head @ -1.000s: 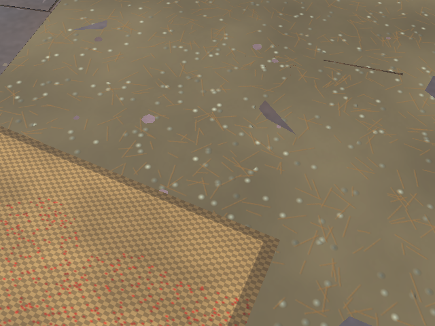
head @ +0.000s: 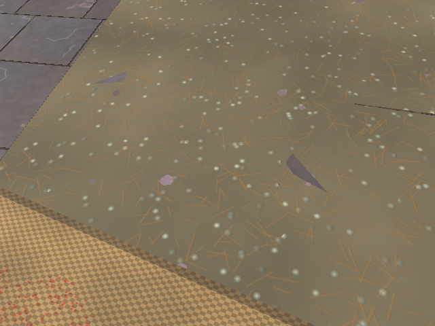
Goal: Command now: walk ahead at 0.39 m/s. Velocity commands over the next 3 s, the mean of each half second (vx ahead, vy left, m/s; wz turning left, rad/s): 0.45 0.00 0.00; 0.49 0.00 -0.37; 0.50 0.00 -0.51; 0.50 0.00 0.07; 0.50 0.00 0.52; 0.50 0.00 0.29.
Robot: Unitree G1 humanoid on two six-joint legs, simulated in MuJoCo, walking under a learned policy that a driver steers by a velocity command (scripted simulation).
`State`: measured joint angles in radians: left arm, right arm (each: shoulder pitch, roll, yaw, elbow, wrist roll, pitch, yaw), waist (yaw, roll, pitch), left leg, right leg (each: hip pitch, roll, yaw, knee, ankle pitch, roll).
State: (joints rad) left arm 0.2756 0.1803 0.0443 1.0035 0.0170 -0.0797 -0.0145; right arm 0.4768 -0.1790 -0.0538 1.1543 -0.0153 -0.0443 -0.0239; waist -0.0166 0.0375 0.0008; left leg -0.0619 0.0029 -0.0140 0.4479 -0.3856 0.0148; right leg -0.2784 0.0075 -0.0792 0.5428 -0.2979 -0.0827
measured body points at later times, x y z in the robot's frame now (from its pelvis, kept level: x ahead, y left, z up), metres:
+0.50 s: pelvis +0.26 +0.00 -0.02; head +0.29 +0.00 +0.43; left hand +0.16 +0.22 -0.16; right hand +0.42 -0.23 -0.14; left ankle +0.36 +0.05 -0.73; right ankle +0.04 -0.09 -0.68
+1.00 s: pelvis +0.53 -0.04 -0.01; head +0.57 -0.05 +0.44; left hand +0.75 +0.13 -0.13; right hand +0.41 -0.25 -0.16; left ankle +0.37 +0.06 -0.73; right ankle +0.63 -0.12 -0.73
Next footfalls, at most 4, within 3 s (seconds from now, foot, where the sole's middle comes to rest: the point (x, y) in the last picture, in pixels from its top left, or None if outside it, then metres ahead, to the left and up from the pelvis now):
0.46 left None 0.40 0.06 -0.77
1.02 right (277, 280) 0.67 -0.13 -0.77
1.56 left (267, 190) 1.04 -0.13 -0.77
2.06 right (336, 162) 1.17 -0.43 -0.77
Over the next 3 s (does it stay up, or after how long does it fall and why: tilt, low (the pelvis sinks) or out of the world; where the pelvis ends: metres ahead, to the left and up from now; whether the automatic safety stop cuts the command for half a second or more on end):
stays up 1.53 -0.32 0.01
